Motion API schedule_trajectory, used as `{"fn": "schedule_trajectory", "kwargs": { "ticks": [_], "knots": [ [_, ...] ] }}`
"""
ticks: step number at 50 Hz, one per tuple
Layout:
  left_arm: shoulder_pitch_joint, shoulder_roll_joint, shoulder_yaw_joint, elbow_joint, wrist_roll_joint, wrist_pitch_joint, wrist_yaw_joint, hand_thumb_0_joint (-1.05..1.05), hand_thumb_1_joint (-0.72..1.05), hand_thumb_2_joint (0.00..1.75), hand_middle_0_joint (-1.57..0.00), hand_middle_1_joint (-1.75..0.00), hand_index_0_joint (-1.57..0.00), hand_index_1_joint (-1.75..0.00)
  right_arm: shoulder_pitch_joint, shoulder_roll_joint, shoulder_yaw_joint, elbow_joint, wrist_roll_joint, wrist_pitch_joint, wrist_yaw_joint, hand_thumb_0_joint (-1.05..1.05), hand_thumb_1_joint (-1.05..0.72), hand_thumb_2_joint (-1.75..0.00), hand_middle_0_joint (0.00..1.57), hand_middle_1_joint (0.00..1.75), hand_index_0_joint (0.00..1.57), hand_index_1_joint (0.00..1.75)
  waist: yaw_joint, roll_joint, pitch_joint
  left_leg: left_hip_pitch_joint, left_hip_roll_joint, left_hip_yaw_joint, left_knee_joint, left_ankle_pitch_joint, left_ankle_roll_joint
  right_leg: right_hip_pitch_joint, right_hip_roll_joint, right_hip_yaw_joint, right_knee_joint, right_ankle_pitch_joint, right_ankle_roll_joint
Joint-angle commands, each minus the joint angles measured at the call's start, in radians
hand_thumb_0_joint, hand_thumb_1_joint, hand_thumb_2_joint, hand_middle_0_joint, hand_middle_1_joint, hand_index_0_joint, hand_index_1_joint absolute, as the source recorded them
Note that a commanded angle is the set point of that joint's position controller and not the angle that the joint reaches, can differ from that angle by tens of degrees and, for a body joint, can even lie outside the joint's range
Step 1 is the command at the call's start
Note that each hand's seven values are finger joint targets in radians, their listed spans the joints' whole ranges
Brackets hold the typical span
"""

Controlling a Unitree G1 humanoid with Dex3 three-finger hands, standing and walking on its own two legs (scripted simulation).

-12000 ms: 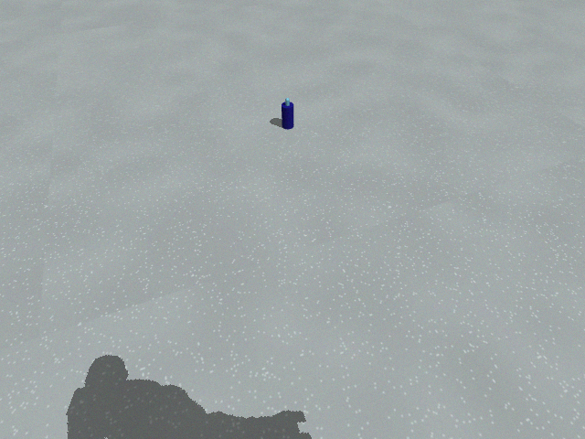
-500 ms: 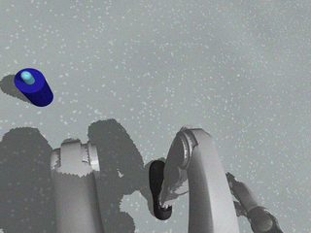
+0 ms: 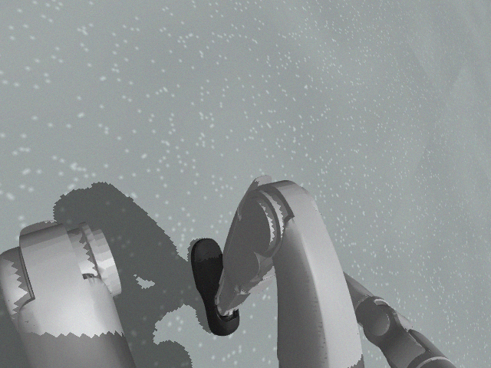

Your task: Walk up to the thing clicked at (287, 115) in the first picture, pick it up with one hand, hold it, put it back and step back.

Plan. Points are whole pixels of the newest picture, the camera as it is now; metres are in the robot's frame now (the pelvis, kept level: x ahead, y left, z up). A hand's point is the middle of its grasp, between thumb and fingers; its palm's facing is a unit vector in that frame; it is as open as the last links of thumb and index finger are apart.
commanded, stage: close in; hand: left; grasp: from the side
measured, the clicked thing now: out of the picture +0.48 +0.32 -0.20
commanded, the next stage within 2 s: close in 0.42 s
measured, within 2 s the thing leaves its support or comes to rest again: leaves its support in 1.72 s
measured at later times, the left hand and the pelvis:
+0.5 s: hand out of the picture +0.43 +0.30 -0.18, palm faces +0.37 -0.93 +0.02, open 17.5 cm; pelvis -0.01 +0.01 +0.00, yaw -2 degrees
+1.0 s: hand out of the picture +0.45 +0.31 -0.18, palm faces +0.43 -0.90 -0.03, open 10.2 cm; pelvis +0.00 +0.01 +0.00, yaw -2 degrees
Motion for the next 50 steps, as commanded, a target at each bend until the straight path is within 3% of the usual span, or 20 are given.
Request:
{"fn": "schedule_trajectory", "kwargs": {
  "ticks": [1,9,10,12,19,25,28,31,36,37,38,41,44,50],
  "knots": [
    [-0.173,0.293,-0.003,-0.155,0.007,-0.128,0.083,0.00,-0.61,0.02,-0.07,-0.08,-0.07,-0.08,0.051,-0.368,-0.095,-0.014,-0.020,0.024,-0.007,0.00,-0.95,-0.91,0.20,0.30,0.20,0.30,-0.054,0.592,-0.612,0.460,0.043,0.051,-0.372,0.153,-0.060,0.280,0.060,-0.100,-0.127,0.099,-0.059],
    [-0.175,0.169,-0.115,-0.109,0.008,-0.163,0.148,0.00,-0.60,0.03,-0.06,-0.06,-0.06,-0.06,0.020,-0.372,-0.078,-0.031,-0.047,0.049,0.007,0.00,-0.95,-0.91,0.20,0.30,0.20,0.30,-0.108,0.533,-0.535,0.407,0.044,0.021,-0.364,0.110,-0.051,0.270,0.064,-0.118,-0.132,0.099,-0.050],
    [-0.160,0.164,-0.117,-0.100,0.008,-0.166,0.155,0.00,-0.60,0.04,-0.06,-0.06,-0.06,-0.06,0.016,-0.373,-0.077,-0.030,-0.049,0.051,0.009,0.00,-0.95,-0.91,0.20,0.30,0.20,0.30,-0.101,0.529,-0.532,0.413,0.047,0.017,-0.364,0.105,-0.052,0.268,0.066,-0.118,-0.128,0.097,-0.050],
    [-0.183,0.156,-0.139,-0.098,0.014,-0.175,0.174,0.00,-0.61,0.05,-0.05,-0.07,-0.05,-0.07,0.016,-0.375,-0.072,-0.032,-0.050,0.057,0.012,0.00,-0.94,-0.91,0.20,0.30,0.20,0.30,-0.116,0.520,-0.521,0.402,0.047,0.005,-0.366,0.094,-0.051,0.265,0.066,-0.123,-0.126,0.092,-0.048],
    [-0.204,0.183,-0.143,-0.082,0.036,-0.213,0.258,0.00,-0.55,0.09,-0.04,-0.07,-0.03,-0.07,-0.006,-0.365,-0.047,-0.046,-0.065,0.076,0.022,0.00,-0.93,-0.91,0.20,0.30,0.20,0.30,-0.113,0.512,-0.501,0.381,0.047,0.002,-0.360,0.066,-0.049,0.286,0.073,-0.125,-0.135,0.077,-0.044],
    [-0.203,0.175,-0.162,-0.078,0.066,-0.226,0.314,0.00,-0.49,0.14,-0.05,-0.10,-0.05,-0.10,-0.018,-0.358,-0.036,-0.047,-0.078,0.095,0.026,0.00,-0.92,-0.91,0.20,0.30,0.20,0.30,-0.120,0.538,-0.512,0.412,0.052,0.001,-0.354,0.126,-0.056,0.299,0.078,-0.128,-0.129,0.122,-0.044],
    [-0.197,0.172,-0.172,-0.065,0.071,-0.226,0.332,0.00,-0.39,0.21,-0.12,-0.13,-0.11,-0.15,-0.019,-0.361,-0.035,-0.046,-0.080,0.100,0.027,0.00,-0.91,-0.91,0.20,0.30,0.20,0.30,-0.127,0.536,-0.502,0.409,0.054,0.000,-0.353,0.116,-0.055,0.299,0.081,-0.129,-0.134,0.121,-0.043],
    [-0.227,0.183,-0.176,-0.068,0.073,-0.233,0.349,0.00,-0.20,0.34,-0.32,-0.32,-0.31,-0.33,-0.018,-0.361,-0.025,-0.046,-0.082,0.104,0.028,0.00,-0.90,-0.90,0.20,0.30,0.20,0.30,-0.143,0.536,-0.517,0.420,0.055,-0.011,-0.350,0.140,-0.056,0.314,0.081,-0.135,-0.131,0.144,-0.041],
    [-0.251,0.203,-0.185,-0.046,0.081,-0.233,0.371,0.00,-0.04,0.45,-0.40,-0.41,-0.40,-0.42,-0.026,-0.359,-0.017,-0.049,-0.081,0.111,0.029,0.00,-0.89,-0.90,0.20,0.30,0.20,0.30,-0.151,0.511,-0.489,0.375,0.053,-0.005,-0.338,0.088,-0.045,0.304,0.085,-0.131,-0.149,0.111,-0.040],
    [-0.257,0.199,-0.180,-0.039,0.079,-0.233,0.376,0.00,0.01,0.48,-0.44,-0.44,-0.43,-0.45,-0.016,-0.362,-0.014,-0.045,-0.084,0.113,0.029,0.00,-0.89,-0.90,0.20,0.30,0.20,0.30,-0.162,0.516,-0.507,0.397,0.054,-0.012,-0.340,0.110,-0.050,0.319,0.084,-0.137,-0.144,0.130,-0.037],
    [-0.245,0.201,-0.181,-0.034,0.079,-0.234,0.377,0.00,0.04,0.49,-0.44,-0.45,-0.43,-0.45,-0.019,-0.356,-0.011,-0.047,-0.084,0.116,0.030,0.00,-0.88,-0.90,0.20,0.30,0.20,0.30,-0.150,0.517,-0.507,0.394,0.052,-0.006,-0.336,0.115,-0.048,0.320,0.086,-0.133,-0.147,0.133,-0.038],
    [-0.253,0.196,-0.196,-0.026,0.088,-0.227,0.377,0.00,0.16,0.55,-0.51,-0.52,-0.50,-0.52,-0.016,-0.355,-0.010,-0.045,-0.086,0.119,0.028,0.00,-0.88,-0.90,0.20,0.30,0.20,0.30,-0.160,0.519,-0.517,0.408,0.055,-0.006,-0.333,0.141,-0.049,0.321,0.088,-0.132,-0.148,0.151,-0.040],
    [-0.268,0.192,-0.217,-0.018,0.097,-0.219,0.374,0.00,0.25,0.61,-0.57,-0.57,-0.56,-0.57,-0.025,-0.354,-0.010,-0.044,-0.084,0.122,0.027,0.00,-0.88,-0.89,0.20,0.30,0.20,0.30,-0.169,0.515,-0.498,0.397,0.057,-0.007,-0.334,0.125,-0.047,0.309,0.087,-0.134,-0.150,0.140,-0.039],
    [-0.293,0.200,-0.220,-0.013,0.089,-0.214,0.372,0.00,0.40,0.73,-0.70,-0.71,-0.70,-0.71,-0.018,-0.358,-0.007,-0.043,-0.082,0.126,0.027,0.00,-0.87,-0.89,0.20,0.30,0.20,0.30,-0.175,0.505,-0.505,0.386,0.055,-0.009,-0.332,0.112,-0.043,0.313,0.091,-0.134,-0.157,0.134,-0.040]
  ]
}}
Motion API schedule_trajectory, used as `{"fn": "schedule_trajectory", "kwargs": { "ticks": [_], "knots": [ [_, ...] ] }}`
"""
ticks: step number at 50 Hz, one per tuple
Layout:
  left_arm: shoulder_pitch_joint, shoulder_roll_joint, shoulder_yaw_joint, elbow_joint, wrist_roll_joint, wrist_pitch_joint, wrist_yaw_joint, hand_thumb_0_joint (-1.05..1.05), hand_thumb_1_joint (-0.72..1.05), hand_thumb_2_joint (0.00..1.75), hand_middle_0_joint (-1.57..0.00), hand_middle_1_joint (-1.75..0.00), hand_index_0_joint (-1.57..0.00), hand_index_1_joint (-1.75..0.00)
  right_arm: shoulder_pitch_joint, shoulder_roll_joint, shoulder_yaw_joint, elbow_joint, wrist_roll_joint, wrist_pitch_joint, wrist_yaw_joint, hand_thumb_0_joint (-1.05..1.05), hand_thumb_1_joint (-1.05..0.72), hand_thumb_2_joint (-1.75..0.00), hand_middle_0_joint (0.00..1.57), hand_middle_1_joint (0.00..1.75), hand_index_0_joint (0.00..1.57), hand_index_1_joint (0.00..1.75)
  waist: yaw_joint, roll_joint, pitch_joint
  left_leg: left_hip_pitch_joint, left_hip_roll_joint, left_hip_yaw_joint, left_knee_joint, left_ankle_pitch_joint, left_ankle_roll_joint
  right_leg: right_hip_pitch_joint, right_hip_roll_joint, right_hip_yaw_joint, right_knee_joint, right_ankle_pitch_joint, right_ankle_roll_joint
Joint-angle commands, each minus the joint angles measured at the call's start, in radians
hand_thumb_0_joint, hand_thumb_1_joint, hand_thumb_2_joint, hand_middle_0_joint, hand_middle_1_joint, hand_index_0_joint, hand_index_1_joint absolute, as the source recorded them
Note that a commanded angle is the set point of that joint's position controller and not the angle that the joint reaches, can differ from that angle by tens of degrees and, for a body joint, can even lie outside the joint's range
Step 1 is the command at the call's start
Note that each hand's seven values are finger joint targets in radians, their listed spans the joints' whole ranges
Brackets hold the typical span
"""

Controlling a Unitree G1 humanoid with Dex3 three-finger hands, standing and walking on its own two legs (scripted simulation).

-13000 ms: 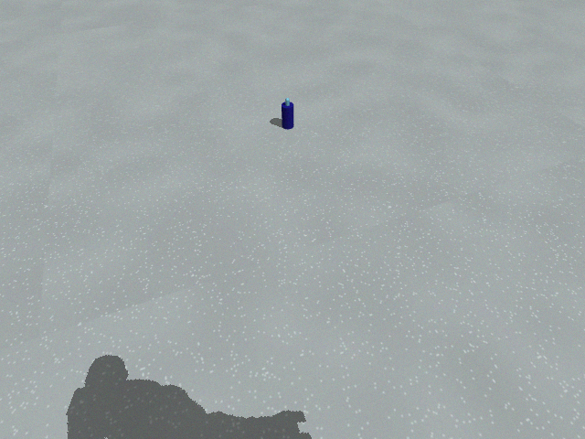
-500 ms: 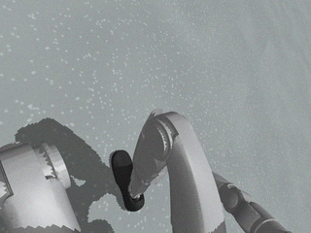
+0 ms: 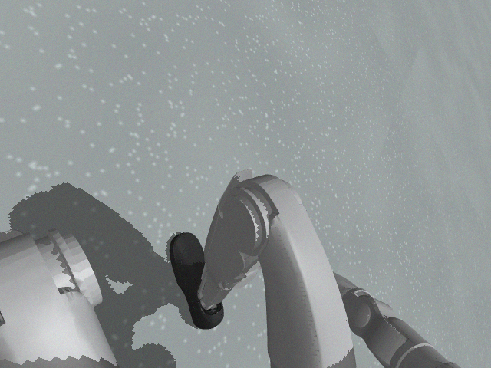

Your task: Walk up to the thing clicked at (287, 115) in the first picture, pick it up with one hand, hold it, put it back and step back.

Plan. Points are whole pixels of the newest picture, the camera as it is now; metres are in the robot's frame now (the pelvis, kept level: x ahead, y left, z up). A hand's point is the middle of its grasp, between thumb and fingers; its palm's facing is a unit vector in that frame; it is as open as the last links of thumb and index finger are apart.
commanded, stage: close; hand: left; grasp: from the side
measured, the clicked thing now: out of the picture +0.47 +0.33 -0.20
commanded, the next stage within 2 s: settle in 0.18 s
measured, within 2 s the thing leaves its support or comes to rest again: leaves its support in 0.72 s
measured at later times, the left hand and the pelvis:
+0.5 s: hand out of the picture +0.46 +0.33 -0.18, palm faces +0.45 -0.89 -0.04, open 10.1 cm; pelvis +0.01 +0.00 +0.01, yaw +0 degrees
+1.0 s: hand out of the picture +0.42 +0.35 -0.09, palm faces +0.43 -0.90 -0.05, open 10.2 cm; pelvis +0.00 +0.00 +0.03, yaw +3 degrees
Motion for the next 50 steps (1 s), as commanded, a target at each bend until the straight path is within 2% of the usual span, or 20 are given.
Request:
{"fn": "schedule_trajectory", "kwargs": {
  "ticks": [1,6,11,14,15,18,21,27,31,33,35,37,38,39,40,42,44,46,49,50],
  "knots": [
    [-0.214,0.138,-0.034,-0.120,0.020,-0.069,-0.017,0.00,0.43,0.77,-0.73,-0.74,-0.72,-0.74,0.046,-0.367,-0.119,0.008,-0.002,0.018,-0.018,0.00,-0.87,-0.89,0.20,0.30,0.20,0.30,-0.142,0.562,-0.563,0.393,0.053,0.051,-0.362,0.142,-0.049,0.281,0.060,-0.089,-0.131,0.133,-0.061],
    [-0.237,0.132,-0.043,-0.113,0.027,-0.065,-0.016,0.00,0.43,0.96,-0.93,-0.99,-0.93,-0.99,0.053,-0.371,-0.115,0.010,-0.002,0.029,-0.015,0.00,-0.88,-0.90,0.20,0.30,0.20,0.30,-0.157,0.587,-0.564,0.427,0.057,0.033,-0.377,0.169,-0.059,0.270,0.056,-0.099,-0.122,0.146,-0.062],
    [-0.244,0.135,-0.048,-0.114,0.017,-0.066,-0.020,0.00,0.45,1.11,-1.08,-1.16,-1.08,-1.16,0.055,-0.366,-0.110,0.012,-0.003,0.030,-0.014,0.00,-0.88,-0.90,0.20,0.30,0.20,0.30,-0.152,0.565,-0.580,0.405,0.048,0.047,-0.361,0.163,-0.050,0.295,0.061,-0.093,-0.138,0.145,-0.061],
    [-0.253,0.119,-0.068,-0.105,0.027,-0.060,-0.024,0.00,0.46,1.18,-1.15,-1.24,-1.16,-1.24,0.056,-0.374,-0.113,0.017,-0.003,0.037,-0.014,0.00,-0.88,-0.89,0.20,0.30,0.20,0.30,-0.165,0.594,-0.579,0.451,0.055,0.029,-0.375,0.200,-0.063,0.273,0.056,-0.099,-0.124,0.164,-0.062],
    [-0.257,0.117,-0.072,-0.102,0.028,-0.058,-0.024,0.00,0.41,1.21,-1.13,-1.26,-1.12,-1.28,0.056,-0.371,-0.110,0.015,-0.003,0.038,-0.013,0.00,-0.90,-0.90,0.20,0.30,0.20,0.30,-0.168,0.599,-0.582,0.457,0.054,0.029,-0.376,0.205,-0.062,0.278,0.058,-0.100,-0.127,0.166,-0.063],
    [-0.252,0.124,-0.055,-0.116,0.017,-0.058,-0.026,0.00,0.40,1.25,-1.16,-1.30,-1.15,-1.32,0.042,-0.374,-0.112,0.009,0.000,0.042,-0.012,0.00,-0.91,-0.91,0.20,0.30,0.20,0.30,-0.157,0.583,-0.568,0.437,0.052,0.029,-0.377,0.186,-0.060,0.278,0.057,-0.099,-0.133,0.154,-0.062],
    [-0.269,0.147,-0.054,-0.161,0.011,-0.057,-0.034,0.00,0.37,1.26,-1.18,-1.32,-1.18,-1.34,0.047,-0.372,-0.113,0.011,0.001,0.042,-0.014,0.00,-0.91,-0.90,0.20,0.30,0.20,0.30,-0.144,0.618,-0.614,0.461,0.051,0.041,-0.367,0.214,-0.058,0.298,0.059,-0.089,-0.132,0.173,-0.064],
    [-0.281,0.184,0.006,-0.293,0.003,-0.034,-0.028,0.00,0.35,1.31,-1.26,-1.40,-1.26,-1.42,0.089,-0.358,-0.129,0.026,0.008,0.050,-0.014,0.00,-0.91,-0.91,0.20,0.30,0.20,0.30,-0.114,0.683,-0.695,0.510,0.052,0.056,-0.375,0.288,-0.066,0.334,0.055,-0.078,-0.128,0.217,-0.067],
    [-0.323,0.236,0.042,-0.463,0.014,-0.014,-0.030,0.00,0.27,1.30,-1.28,-1.41,-1.28,-1.43,0.108,-0.357,-0.160,0.025,0.013,0.055,-0.015,0.00,-0.92,-0.91,0.20,0.30,0.20,0.30,-0.087,0.765,-0.774,0.563,0.052,0.070,-0.389,0.330,-0.073,0.333,0.050,-0.063,-0.121,0.232,-0.076],
    [-0.308,0.247,0.054,-0.575,0.016,0.005,-0.030,0.00,0.25,1.29,-1.28,-1.41,-1.28,-1.43,0.119,-0.352,-0.186,0.015,0.018,0.056,-0.016,0.00,-0.92,-0.91,0.20,0.30,0.20,0.30,-0.060,0.807,-0.836,0.614,0.053,0.075,-0.402,0.348,-0.075,0.323,0.049,-0.051,-0.124,0.229,-0.082],
    [-0.341,0.200,0.030,-0.670,0.002,0.025,-0.035,0.00,0.24,1.27,-1.27,-1.40,-1.27,-1.42,0.127,-0.344,-0.204,0.001,0.029,0.053,-0.017,0.00,-0.93,-0.91,0.20,0.30,0.20,0.30,-0.068,0.816,-0.862,0.608,0.050,0.081,-0.418,0.324,-0.074,0.324,0.046,-0.040,-0.133,0.217,-0.087],
    [-0.330,0.247,0.075,-0.705,-0.003,0.055,-0.029,0.00,0.15,1.26,-1.27,-1.40,-1.26,-1.42,0.147,-0.340,-0.226,0.005,0.041,0.049,-0.024,0.00,-0.93,-0.91,0.20,0.30,0.20,0.30,-0.046,0.838,-0.870,0.603,0.048,0.096,-0.434,0.302,-0.072,0.327,0.043,-0.023,-0.141,0.203,-0.089],
    [-0.335,0.213,0.059,-0.738,-0.011,0.067,-0.032,0.00,0.14,1.25,-1.28,-1.40,-1.27,-1.42,0.148,-0.332,-0.230,-0.002,0.048,0.046,-0.025,0.00,-0.93,-0.91,0.20,0.30,0.20,0.30,-0.038,0.838,-0.870,0.589,0.044,0.099,-0.445,0.294,-0.070,0.325,0.040,-0.019,-0.143,0.202,-0.091],
    [-0.336,0.237,0.089,-0.763,-0.014,0.079,-0.030,0.00,0.14,1.24,-1.26,-1.39,-1.26,-1.41,0.160,-0.333,-0.244,-0.001,0.054,0.044,-0.028,0.00,-0.93,-0.91,0.20,0.30,0.20,0.30,-0.028,0.840,-0.899,0.603,0.044,0.103,-0.446,0.296,-0.069,0.325,0.041,-0.013,-0.148,0.201,-0.092],
    [-0.327,0.217,0.081,-0.784,-0.018,0.093,-0.032,0.00,0.12,1.24,-1.27,-1.39,-1.26,-1.41,0.171,-0.325,-0.252,-0.004,0.056,0.042,-0.030,0.00,-0.94,-0.91,0.20,0.30,0.20,0.30,-0.025,0.843,-0.917,0.603,0.042,0.114,-0.447,0.310,-0.067,0.347,0.039,-0.006,-0.156,0.214,-0.092],
    [-0.335,0.135,0.032,-0.817,-0.017,0.123,-0.044,0.00,0.13,1.24,-1.27,-1.40,-1.27,-1.42,0.185,-0.309,-0.272,-0.006,0.072,0.037,-0.032,0.00,-0.93,-0.91,0.20,0.30,0.20,0.30,-0.032,0.832,-0.902,0.589,0.039,0.118,-0.468,0.289,-0.066,0.310,0.034,0.000,-0.159,0.199,-0.096],
    [-0.292,0.136,0.036,-0.837,-0.012,0.157,-0.050,0.00,0.11,1.24,-1.29,-1.41,-1.29,-1.43,0.207,-0.304,-0.294,-0.002,0.087,0.033,-0.035,0.00,-0.93,-0.91,0.20,0.30,0.20,0.30,-0.009,0.824,-0.920,0.599,0.036,0.125,-0.474,0.302,-0.064,0.293,0.032,0.006,-0.165,0.206,-0.098],
    [-0.298,0.050,-0.027,-0.864,-0.015,0.183,-0.075,0.00,0.13,1.25,-1.29,-1.42,-1.29,-1.44,0.227,-0.291,-0.319,0.002,0.103,0.030,-0.033,0.00,-0.92,-0.91,0.20,0.30,0.20,0.30,-0.015,0.814,-0.916,0.586,0.032,0.129,-0.491,0.272,-0.062,0.256,0.027,0.011,-0.168,0.187,-0.102],
    [-0.274,-0.003,-0.045,-0.817,-0.023,0.233,-0.102,0.00,0.12,1.26,-1.31,-1.44,-1.31,-1.45,0.252,-0.284,-0.351,0.025,0.133,0.020,-0.035,0.00,-0.92,-0.90,0.20,0.30,0.20,0.30,0.003,0.769,-0.877,0.546,0.025,0.135,-0.507,0.233,-0.054,0.203,0.020,0.017,-0.170,0.157,-0.103],
    [-0.260,-0.028,-0.053,-0.802,-0.024,0.247,-0.107,0.00,0.11,1.26,-1.30,-1.44,-1.31,-1.45,0.260,-0.275,-0.359,0.018,0.140,0.018,-0.034,0.00,-0.91,-0.90,0.20,0.30,0.20,0.30,-0.002,0.727,-0.878,0.523,0.021,0.140,-0.507,0.206,-0.046,0.204,0.021,0.017,-0.182,0.138,-0.101]
  ]
}}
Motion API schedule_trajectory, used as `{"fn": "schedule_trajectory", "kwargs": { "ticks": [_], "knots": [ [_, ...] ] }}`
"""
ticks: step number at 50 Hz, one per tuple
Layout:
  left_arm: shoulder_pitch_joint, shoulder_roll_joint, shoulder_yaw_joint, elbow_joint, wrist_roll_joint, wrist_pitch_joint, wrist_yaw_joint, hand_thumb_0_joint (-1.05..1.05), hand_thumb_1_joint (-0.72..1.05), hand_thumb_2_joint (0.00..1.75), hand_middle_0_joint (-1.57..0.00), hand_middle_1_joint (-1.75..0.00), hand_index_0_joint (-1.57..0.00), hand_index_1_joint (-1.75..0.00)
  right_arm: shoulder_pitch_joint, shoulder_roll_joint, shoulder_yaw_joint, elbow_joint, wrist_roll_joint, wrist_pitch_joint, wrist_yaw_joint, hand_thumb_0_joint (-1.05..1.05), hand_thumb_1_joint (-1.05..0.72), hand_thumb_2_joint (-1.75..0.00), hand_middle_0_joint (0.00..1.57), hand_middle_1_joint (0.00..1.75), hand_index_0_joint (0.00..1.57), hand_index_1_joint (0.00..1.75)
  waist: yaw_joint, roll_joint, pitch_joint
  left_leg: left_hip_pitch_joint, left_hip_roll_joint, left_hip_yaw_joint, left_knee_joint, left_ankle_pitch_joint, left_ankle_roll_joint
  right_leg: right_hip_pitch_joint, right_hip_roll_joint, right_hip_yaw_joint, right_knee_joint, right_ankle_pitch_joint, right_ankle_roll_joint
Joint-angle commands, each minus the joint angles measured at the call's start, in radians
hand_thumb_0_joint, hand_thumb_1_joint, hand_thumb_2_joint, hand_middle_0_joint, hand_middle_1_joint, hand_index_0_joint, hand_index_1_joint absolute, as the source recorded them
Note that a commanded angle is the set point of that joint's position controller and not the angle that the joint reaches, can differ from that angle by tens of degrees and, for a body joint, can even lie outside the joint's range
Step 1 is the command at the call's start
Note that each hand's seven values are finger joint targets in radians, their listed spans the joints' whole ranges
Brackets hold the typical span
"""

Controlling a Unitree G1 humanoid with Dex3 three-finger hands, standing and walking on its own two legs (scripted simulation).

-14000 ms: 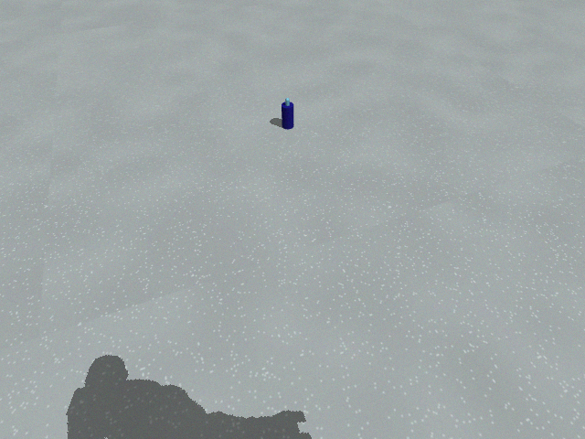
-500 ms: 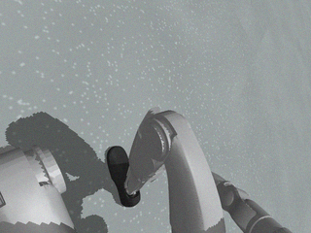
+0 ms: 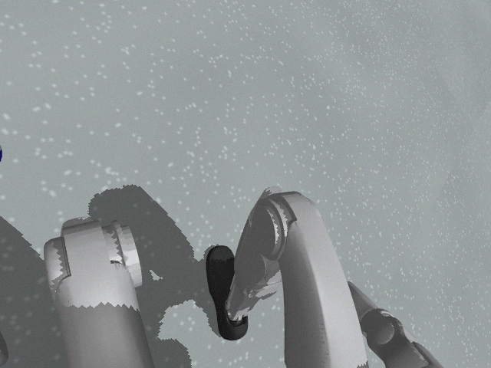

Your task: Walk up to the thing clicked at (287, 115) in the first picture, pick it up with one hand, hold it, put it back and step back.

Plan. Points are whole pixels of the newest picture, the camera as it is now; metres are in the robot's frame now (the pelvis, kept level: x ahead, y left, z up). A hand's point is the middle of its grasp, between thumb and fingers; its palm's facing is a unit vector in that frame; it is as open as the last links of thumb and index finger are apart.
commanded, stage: settle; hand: left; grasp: from the side
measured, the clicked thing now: out of the picture +0.44 +0.32 -0.14
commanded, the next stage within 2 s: lift in 1.26 s
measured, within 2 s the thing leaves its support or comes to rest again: neither
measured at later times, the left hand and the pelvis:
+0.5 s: hand out of the picture +0.44 +0.33 -0.05, palm faces +0.36 -0.93 -0.07, open 10.2 cm; pelvis +0.01 -0.01 +0.02, yaw +5 degrees
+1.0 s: hand out of the picture +0.44 +0.32 -0.01, palm faces +0.38 -0.92 -0.06, open 10.3 cm; pelvis +0.02 -0.01 +0.04, yaw +7 degrees
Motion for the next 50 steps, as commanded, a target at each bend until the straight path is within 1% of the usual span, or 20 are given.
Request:
{"fn": "schedule_trajectory", "kwargs": {
  "ticks": [1,3,5,7,9,11,15,17,19,23,25,26,29,30,33,37,39,43,48,50],
  "knots": [
    [-0.385,0.174,-0.014,-0.302,-0.044,-0.092,-0.036,0.00,0.10,1.26,-1.30,-1.44,-1.31,-1.45,0.128,-0.315,-0.159,0.003,0.038,0.001,-0.016,0.00,-0.91,-0.90,0.20,0.30,0.20,0.30,-0.067,0.598,-0.693,0.503,0.035,0.055,-0.391,0.138,-0.040,0.198,0.060,-0.029,-0.120,0.141,-0.073],
    [-0.365,0.131,-0.027,-0.277,-0.055,-0.074,-0.047,0.00,0.11,1.26,-1.29,-1.44,-1.30,-1.45,0.139,-0.306,-0.176,0.010,0.054,-0.002,-0.013,0.00,-0.90,-0.90,0.20,0.30,0.20,0.30,-0.051,0.564,-0.681,0.475,0.028,0.057,-0.407,0.078,-0.034,0.177,0.056,-0.027,-0.127,0.100,-0.072],
    [-0.404,0.126,-0.026,-0.300,-0.059,-0.064,-0.052,0.00,0.14,1.27,-1.28,-1.44,-1.29,-1.45,0.154,-0.302,-0.191,0.013,0.068,-0.005,-0.013,0.00,-0.90,-0.90,0.20,0.30,0.20,0.30,-0.049,0.547,-0.705,0.474,0.023,0.062,-0.420,0.051,-0.031,0.168,0.050,-0.019,-0.134,0.077,-0.071],
    [-0.392,0.150,-0.005,-0.332,-0.065,-0.055,-0.060,0.00,0.08,1.27,-1.28,-1.43,-1.29,-1.45,0.161,-0.289,-0.210,0.020,0.082,-0.008,-0.017,0.00,-0.90,-0.90,0.20,0.30,0.20,0.30,-0.014,0.525,-0.748,0.472,0.017,0.083,-0.423,0.032,-0.025,0.186,0.050,-0.002,-0.146,0.055,-0.072],
    [-0.421,0.119,-0.021,-0.356,-0.075,-0.046,-0.068,0.00,0.11,1.27,-1.28,-1.43,-1.28,-1.44,0.182,-0.283,-0.222,0.027,0.092,-0.011,-0.017,0.00,-0.89,-0.90,0.20,0.30,0.20,0.30,-0.016,0.539,-0.789,0.488,0.012,0.095,-0.428,0.069,-0.028,0.190,0.045,0.008,-0.139,0.081,-0.075],
    [-0.414,0.165,0.010,-0.405,-0.072,-0.036,-0.068,0.00,0.11,1.27,-1.27,-1.41,-1.27,-1.43,0.202,-0.275,-0.238,0.037,0.100,-0.011,-0.025,0.00,-0.89,-0.90,0.20,0.30,0.20,0.30,0.008,0.554,-0.845,0.519,0.009,0.114,-0.429,0.105,-0.028,0.210,0.044,0.024,-0.146,0.096,-0.077],
    [-0.474,0.167,0.026,-0.481,-0.088,-0.016,-0.069,0.00,0.11,1.26,-1.25,-1.39,-1.25,-1.42,0.225,-0.252,-0.252,0.040,0.119,-0.017,-0.035,0.00,-0.90,-0.90,0.20,0.30,0.20,0.30,0.020,0.573,-0.933,0.548,0.003,0.139,-0.430,0.178,-0.028,0.246,0.041,0.047,-0.148,0.149,-0.080],
    [-0.454,0.193,0.053,-0.491,-0.088,-0.005,-0.064,0.00,0.09,1.25,-1.24,-1.39,-1.23,-1.41,0.234,-0.241,-0.264,0.047,0.129,-0.018,-0.042,0.00,-0.90,-0.90,0.20,0.30,0.20,0.30,0.042,0.563,-0.944,0.532,-0.001,0.152,-0.438,0.171,-0.024,0.252,0.040,0.060,-0.156,0.133,-0.082],
    [-0.485,0.170,0.047,-0.501,-0.093,0.003,-0.065,0.00,0.07,1.27,-1.24,-1.39,-1.23,-1.42,0.256,-0.229,-0.270,0.055,0.132,-0.021,-0.045,0.00,-0.90,-0.90,0.20,0.30,0.20,0.30,0.031,0.541,-0.955,0.519,-0.003,0.167,-0.433,0.178,-0.021,0.278,0.039,0.069,-0.170,0.140,-0.079],
    [-0.462,0.175,0.056,-0.483,-0.086,0.023,-0.082,0.00,0.06,1.26,-1.25,-1.38,-1.24,-1.41,0.270,-0.217,-0.284,0.067,0.144,-0.029,-0.053,0.00,-0.90,-0.90,0.20,0.30,0.20,0.30,0.040,0.532,-0.985,0.535,-0.004,0.178,-0.444,0.206,-0.020,0.287,0.034,0.080,-0.178,0.154,-0.080],
    [-0.432,0.161,0.068,-0.443,-0.088,0.036,-0.090,0.00,0.07,1.26,-1.26,-1.39,-1.25,-1.42,0.278,-0.216,-0.292,0.072,0.148,-0.031,-0.055,0.00,-0.90,-0.90,0.20,0.30,0.20,0.30,0.046,0.514,-0.971,0.532,-0.007,0.180,-0.448,0.202,-0.019,0.276,0.032,0.081,-0.188,0.147,-0.079],
    [-0.443,0.139,0.055,-0.441,-0.090,0.039,-0.096,0.00,0.07,1.27,-1.24,-1.39,-1.23,-1.41,0.279,-0.215,-0.290,0.067,0.148,-0.033,-0.057,0.00,-0.90,-0.90,0.20,0.30,0.20,0.30,0.036,0.513,-0.972,0.531,-0.007,0.183,-0.447,0.216,-0.018,0.288,0.032,0.079,-0.190,0.160,-0.078],
    [-0.438,0.155,0.078,-0.419,-0.087,0.052,-0.102,0.00,0.04,1.26,-1.24,-1.39,-1.24,-1.41,0.290,-0.213,-0.299,0.075,0.156,-0.037,-0.059,0.00,-0.90,-0.90,0.20,0.30,0.20,0.30,0.044,0.491,-0.961,0.523,-0.008,0.186,-0.459,0.206,-0.016,0.280,0.030,0.082,-0.202,0.145,-0.078],
    [-0.431,0.135,0.070,-0.418,-0.086,0.054,-0.106,0.00,0.05,1.26,-1.25,-1.39,-1.24,-1.42,0.283,-0.215,-0.298,0.059,0.156,-0.039,-0.058,0.00,-0.90,-0.90,0.20,0.30,0.20,0.30,0.042,0.501,-0.968,0.543,-0.008,0.182,-0.469,0.221,-0.019,0.279,0.028,0.078,-0.199,0.154,-0.079],
    [-0.440,0.133,0.073,-0.398,-0.085,0.061,-0.113,0.00,0.04,1.27,-1.26,-1.39,-1.25,-1.42,0.281,-0.210,-0.308,0.060,0.164,-0.044,-0.060,0.00,-0.91,-0.90,0.20,0.30,0.20,0.30,0.044,0.472,-0.963,0.519,-0.011,0.187,-0.478,0.176,-0.014,0.280,0.028,0.082,-0.213,0.119,-0.078],
    [-0.442,0.145,0.095,-0.420,-0.085,0.068,-0.114,0.00,0.06,1.28,-1.26,-1.39,-1.25,-1.42,0.304,-0.203,-0.316,0.060,0.165,-0.051,-0.063,0.00,-0.91,-0.90,0.20,0.30,0.20,0.30,0.059,0.461,-1.014,0.527,-0.014,0.205,-0.480,0.221,-0.012,0.336,0.026,0.096,-0.229,0.156,-0.075],
    [-0.455,0.127,0.087,-0.435,-0.085,0.067,-0.113,0.00,0.03,1.28,-1.25,-1.39,-1.24,-1.42,0.299,-0.199,-0.322,0.064,0.168,-0.054,-0.064,0.00,-0.91,-0.91,0.20,0.30,0.20,0.30,0.055,0.480,-0.999,0.559,-0.012,0.202,-0.492,0.218,-0.013,0.300,0.024,0.097,-0.231,0.148,-0.078],
    [-0.478,0.143,0.100,-0.472,-0.083,0.067,-0.098,0.00,0.03,1.29,-1.27,-1.40,-1.26,-1.43,0.304,-0.189,-0.327,0.065,0.169,-0.059,-0.067,0.00,-0.91,-0.91,0.20,0.30,0.20,0.30,0.066,0.477,-1.031,0.556,-0.015,0.208,-0.504,0.212,-0.013,0.336,0.023,0.106,-0.244,0.146,-0.078],
    [-0.489,0.107,0.082,-0.471,-0.085,0.064,-0.094,0.00,0.04,1.32,-1.27,-1.41,-1.26,-1.45,0.311,-0.184,-0.338,0.080,0.172,-0.069,-0.072,0.00,-0.91,-0.91,0.20,0.30,0.20,0.30,0.056,0.483,-1.010,0.592,-0.014,0.204,-0.524,0.202,-0.016,0.293,0.020,0.111,-0.258,0.129,-0.080],
    [-0.490,0.124,0.081,-0.493,-0.077,0.063,-0.095,0.00,0.04,1.33,-1.28,-1.42,-1.26,-1.45,0.321,-0.180,-0.341,0.086,0.168,-0.071,-0.073,0.00,-0.91,-0.91,0.20,0.30,0.20,0.30,0.061,0.491,-1.044,0.606,-0.015,0.211,-0.520,0.235,-0.017,0.323,0.020,0.118,-0.265,0.155,-0.080]
  ]
}}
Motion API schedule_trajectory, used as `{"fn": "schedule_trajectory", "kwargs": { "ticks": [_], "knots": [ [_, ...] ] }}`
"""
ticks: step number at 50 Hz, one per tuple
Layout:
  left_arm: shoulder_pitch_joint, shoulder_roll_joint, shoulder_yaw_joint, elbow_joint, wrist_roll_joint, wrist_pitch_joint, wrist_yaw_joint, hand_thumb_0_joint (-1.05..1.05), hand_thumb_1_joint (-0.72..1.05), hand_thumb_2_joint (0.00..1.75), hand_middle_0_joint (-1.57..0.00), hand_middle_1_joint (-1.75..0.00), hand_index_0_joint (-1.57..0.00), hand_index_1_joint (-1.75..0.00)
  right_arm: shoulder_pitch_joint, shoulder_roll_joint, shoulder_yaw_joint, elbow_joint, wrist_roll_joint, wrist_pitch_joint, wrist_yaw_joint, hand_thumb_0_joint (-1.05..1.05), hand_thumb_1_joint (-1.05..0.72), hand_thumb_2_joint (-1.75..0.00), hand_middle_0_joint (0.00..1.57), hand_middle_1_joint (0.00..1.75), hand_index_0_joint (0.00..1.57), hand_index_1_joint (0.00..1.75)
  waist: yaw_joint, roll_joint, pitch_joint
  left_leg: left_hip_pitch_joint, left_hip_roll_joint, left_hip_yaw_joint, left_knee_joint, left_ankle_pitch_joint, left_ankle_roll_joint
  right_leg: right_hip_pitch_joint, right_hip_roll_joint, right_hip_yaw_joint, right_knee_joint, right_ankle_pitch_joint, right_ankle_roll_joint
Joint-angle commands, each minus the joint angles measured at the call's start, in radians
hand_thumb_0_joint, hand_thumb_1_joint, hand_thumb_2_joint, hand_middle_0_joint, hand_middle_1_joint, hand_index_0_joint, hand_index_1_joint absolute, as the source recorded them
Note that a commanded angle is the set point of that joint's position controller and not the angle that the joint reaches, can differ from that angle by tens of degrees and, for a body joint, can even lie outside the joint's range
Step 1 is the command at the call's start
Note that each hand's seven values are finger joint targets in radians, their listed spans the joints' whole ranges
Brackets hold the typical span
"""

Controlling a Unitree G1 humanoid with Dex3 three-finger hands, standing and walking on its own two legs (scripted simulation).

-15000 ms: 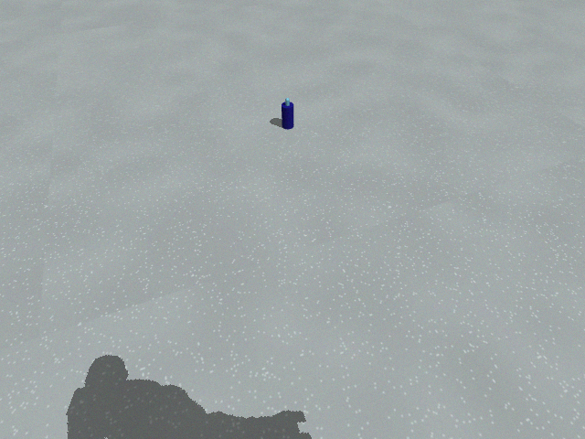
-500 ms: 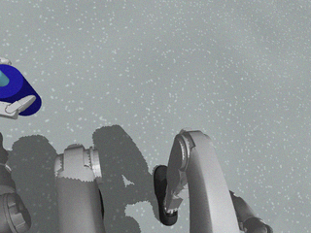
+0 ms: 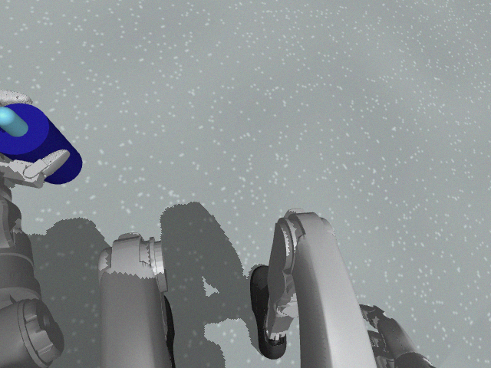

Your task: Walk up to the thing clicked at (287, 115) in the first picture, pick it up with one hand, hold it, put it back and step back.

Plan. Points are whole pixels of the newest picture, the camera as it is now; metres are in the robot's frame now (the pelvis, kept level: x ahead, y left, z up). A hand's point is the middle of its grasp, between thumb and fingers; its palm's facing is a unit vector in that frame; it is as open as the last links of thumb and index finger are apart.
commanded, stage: settle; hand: left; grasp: from the side
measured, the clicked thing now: (35, 143) +0.46 +0.27 -0.07
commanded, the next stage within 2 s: lift in 0.26 s
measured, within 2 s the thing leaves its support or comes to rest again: neither
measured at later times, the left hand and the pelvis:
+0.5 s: hand (21, 131) +0.46 +0.27 -0.03, palm faces +0.25 -0.97 -0.07, open 10.3 cm; pelvis +0.00 +0.00 +0.01, yaw +1 degrees
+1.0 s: hand out of the picture +0.43 +0.26 +0.08, palm faces +0.23 -0.97 -0.07, open 10.3 cm; pelvis +0.01 +0.00 +0.09, yaw +2 degrees
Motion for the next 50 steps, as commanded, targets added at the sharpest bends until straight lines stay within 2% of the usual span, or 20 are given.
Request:
{"fn": "schedule_trajectory", "kwargs": {
  "ticks": [1,6,7,9,10,11,12,14,16,18,22,28,32,34,36,39,41,45,46,50],
  "knots": [
    [-0.466,0.345,0.059,-0.360,-0.052,-0.147,0.005,0.00,0.04,1.32,-1.27,-1.41,-1.26,-1.44,0.157,-0.227,-0.082,-0.030,0.000,-0.014,-0.016,0.00,-0.91,-0.91,0.20,0.30,0.20,0.30,0.019,0.343,-0.807,0.580,-0.015,0.043,-0.313,0.247,0.001,0.383,0.054,-0.019,-0.189,0.216,-0.051],
    [-0.451,0.324,0.058,-0.305,-0.054,-0.141,0.009,0.00,0.03,1.34,-1.27,-1.43,-1.26,-1.46,0.150,-0.220,-0.087,-0.025,0.003,-0.019,-0.019,0.00,-0.91,-0.91,0.20,0.30,0.20,0.30,0.021,0.300,-0.773,0.544,-0.018,0.050,-0.318,0.206,0.005,0.381,0.055,-0.013,-0.207,0.185,-0.049],
    [-0.478,0.318,0.047,-0.329,-0.050,-0.147,0.007,0.00,0.03,1.35,-1.28,-1.44,-1.27,-1.47,0.163,-0.221,-0.089,-0.019,0.002,-0.021,-0.017,0.00,-0.92,-0.91,0.20,0.30,0.20,0.30,0.006,0.304,-0.767,0.536,-0.019,0.047,-0.324,0.197,0.005,0.388,0.053,-0.016,-0.212,0.180,-0.048],
    [-0.455,0.330,0.066,-0.306,-0.052,-0.145,0.006,0.00,0.01,1.35,-1.29,-1.44,-1.28,-1.47,0.150,-0.216,-0.087,-0.030,0.004,-0.022,-0.016,0.00,-0.91,-0.91,0.20,0.30,0.20,0.30,0.026,0.286,-0.788,0.537,-0.022,0.054,-0.326,0.193,0.007,0.405,0.054,-0.010,-0.220,0.176,-0.048],
    [-0.491,0.316,0.042,-0.319,-0.053,-0.149,0.001,0.00,0.01,1.35,-1.28,-1.43,-1.27,-1.47,0.147,-0.217,-0.089,-0.027,0.005,-0.023,-0.017,0.00,-0.91,-0.91,0.20,0.30,0.20,0.30,0.014,0.294,-0.774,0.525,-0.022,0.053,-0.331,0.164,0.009,0.393,0.054,-0.012,-0.220,0.153,-0.048],
    [-0.465,0.330,0.065,-0.309,-0.052,-0.148,0.004,0.00,0.03,1.36,-1.28,-1.44,-1.27,-1.47,0.156,-0.218,-0.091,-0.028,0.004,-0.023,-0.016,0.00,-0.91,-0.91,0.20,0.30,0.20,0.30,0.021,0.285,-0.788,0.527,-0.022,0.057,-0.330,0.187,0.009,0.424,0.054,-0.011,-0.223,0.175,-0.046],
    [-0.455,0.314,0.055,-0.280,-0.051,-0.146,0.002,0.00,0.03,1.36,-1.29,-1.44,-1.28,-1.48,0.156,-0.214,-0.089,-0.022,0.005,-0.024,-0.016,0.00,-0.91,-0.91,0.20,0.30,0.20,0.30,0.019,0.268,-0.765,0.518,-0.021,0.056,-0.331,0.180,0.010,0.411,0.054,-0.011,-0.224,0.167,-0.046],
    [-0.463,0.337,0.069,-0.309,-0.046,-0.149,0.008,0.00,0.00,1.36,-1.28,-1.44,-1.27,-1.48,0.154,-0.215,-0.092,-0.027,0.004,-0.025,-0.017,0.00,-0.91,-0.91,0.20,0.30,0.20,0.30,0.027,0.279,-0.785,0.526,-0.023,0.058,-0.337,0.177,0.009,0.415,0.055,-0.009,-0.230,0.162,-0.047],
    [-0.482,0.306,0.047,-0.318,-0.050,-0.148,0.004,0.00,0.03,1.35,-1.28,-1.43,-1.27,-1.46,0.155,-0.215,-0.093,-0.030,0.006,-0.026,-0.017,0.00,-0.91,-0.91,0.20,0.30,0.20,0.30,0.022,0.299,-0.808,0.566,-0.022,0.055,-0.341,0.199,0.006,0.407,0.052,-0.010,-0.223,0.183,-0.049],
    [-0.479,0.320,0.054,-0.329,-0.046,-0.145,0.005,0.00,0.04,1.36,-1.27,-1.43,-1.26,-1.46,0.155,-0.216,-0.096,-0.024,0.006,-0.026,-0.018,0.00,-0.91,-0.91,0.20,0.30,0.20,0.30,0.030,0.315,-0.813,0.589,-0.020,0.051,-0.346,0.220,0.002,0.386,0.052,-0.008,-0.219,0.193,-0.052],
    [-0.461,0.334,0.073,-0.367,-0.053,-0.145,0.006,0.00,0.01,1.27,-1.34,-1.50,-1.36,-1.50,0.161,-0.211,-0.096,-0.032,0.010,-0.027,-0.020,0.00,-0.96,-0.91,0.20,0.30,0.20,0.30,0.043,0.308,-0.854,0.613,-0.021,0.052,-0.355,0.257,0.002,0.430,0.050,-0.007,-0.223,0.218,-0.051],
    [-0.453,0.330,0.049,-0.454,-0.070,-0.126,-0.022,0.00,0.02,1.27,-1.34,-1.50,-1.37,-1.50,0.157,-0.210,-0.112,-0.046,0.026,-0.035,-0.028,0.00,-0.96,-0.91,0.20,0.30,0.20,0.30,0.045,0.318,-0.857,0.618,-0.025,0.056,-0.398,0.181,0.007,0.453,0.052,0.003,-0.266,0.162,-0.052],
    [-0.406,0.280,0.041,-0.501,-0.103,-0.097,-0.026,0.00,0.01,1.27,-1.32,-1.49,-1.35,-1.49,0.151,-0.201,-0.113,-0.059,0.040,-0.041,-0.035,0.00,-0.96,-0.91,0.20,0.30,0.20,0.30,0.060,0.309,-0.881,0.667,-0.025,0.050,-0.425,0.217,0.006,0.473,0.051,0.007,-0.292,0.188,-0.054],
    [-0.399,0.257,0.021,-0.524,-0.105,-0.080,-0.020,0.00,0.01,1.27,-1.32,-1.49,-1.35,-1.48,0.166,-0.202,-0.120,-0.057,0.046,-0.042,-0.039,0.00,-0.95,-0.91,0.20,0.30,0.20,0.30,0.054,0.310,-0.861,0.681,-0.023,0.043,-0.448,0.209,0.004,0.476,0.049,0.007,-0.310,0.181,-0.055],
    [-0.352,0.264,0.031,-0.543,-0.104,-0.064,-0.010,0.00,-0.01,1.27,-1.33,-1.50,-1.35,-1.49,0.164,-0.195,-0.120,-0.065,0.052,-0.046,-0.042,0.00,-0.95,-0.91,0.20,0.30,0.20,0.30,0.072,0.284,-0.868,0.702,-0.023,0.042,-0.463,0.229,0.007,0.499,0.052,0.010,-0.336,0.192,-0.054],
    [-0.333,0.212,-0.012,-0.591,-0.114,-0.043,-0.004,0.00,-0.05,1.27,-1.33,-1.50,-1.36,-1.49,0.155,-0.180,-0.123,-0.080,0.062,-0.052,-0.047,0.00,-0.95,-0.91,0.20,0.30,0.20,0.30,0.063,0.270,-0.840,0.692,-0.023,0.049,-0.496,0.201,0.012,0.541,0.052,0.017,-0.379,0.175,-0.053],
    [-0.308,0.217,0.001,-0.609,-0.113,-0.029,0.009,0.00,-0.05,1.27,-1.32,-1.48,-1.35,-1.48,0.152,-0.178,-0.127,-0.082,0.068,-0.055,-0.051,0.00,-0.95,-0.91,0.20,0.30,0.20,0.30,0.077,0.267,-0.829,0.712,-0.022,0.040,-0.526,0.173,0.011,0.535,0.053,0.019,-0.403,0.157,-0.054],
    [-0.230,0.165,-0.042,-0.701,-0.120,0.001,0.029,0.00,-0.05,1.27,-1.31,-1.48,-1.34,-1.47,0.148,-0.167,-0.133,-0.101,0.081,-0.059,-0.059,0.00,-0.95,-0.91,0.20,0.30,0.20,0.30,0.092,0.260,-0.840,0.793,-0.019,0.031,-0.592,0.177,0.009,0.600,0.053,0.023,-0.461,0.160,-0.054],
    [-0.205,0.174,-0.019,-0.710,-0.125,0.012,0.039,0.00,-0.04,1.27,-1.31,-1.48,-1.34,-1.47,0.144,-0.164,-0.132,-0.105,0.086,-0.061,-0.062,0.00,-0.94,-0.91,0.20,0.30,0.20,0.30,0.101,0.243,-0.841,0.801,-0.018,0.031,-0.604,0.194,0.009,0.626,0.054,0.024,-0.475,0.172,-0.053],
    [-0.149,0.115,-0.074,-0.817,-0.131,0.049,0.067,0.00,-0.03,1.25,-1.28,-1.46,-1.32,-1.45,0.138,-0.150,-0.141,-0.116,0.100,-0.071,-0.074,0.00,-0.94,-0.91,0.20,0.30,0.20,0.30,0.096,0.230,-0.830,0.889,-0.013,0.028,-0.668,0.191,0.010,0.678,0.055,0.030,-0.554,0.171,-0.050]
  ]
}}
